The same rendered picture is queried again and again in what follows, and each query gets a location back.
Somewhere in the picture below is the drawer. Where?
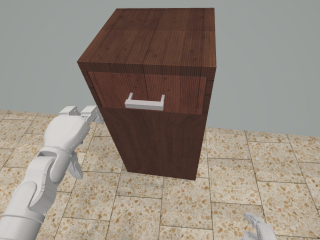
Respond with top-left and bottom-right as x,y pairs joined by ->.
88,71 -> 207,115

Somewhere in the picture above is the cabinet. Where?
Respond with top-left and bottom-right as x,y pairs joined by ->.
77,8 -> 217,181

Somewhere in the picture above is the right robot hand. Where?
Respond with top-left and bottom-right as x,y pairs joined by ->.
240,212 -> 278,240

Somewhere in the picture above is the handle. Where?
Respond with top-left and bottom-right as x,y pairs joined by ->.
124,92 -> 165,111

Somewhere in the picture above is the left robot forearm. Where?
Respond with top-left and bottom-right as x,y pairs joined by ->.
0,146 -> 71,240

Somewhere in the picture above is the left robot hand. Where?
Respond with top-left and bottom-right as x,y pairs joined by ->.
44,105 -> 104,180

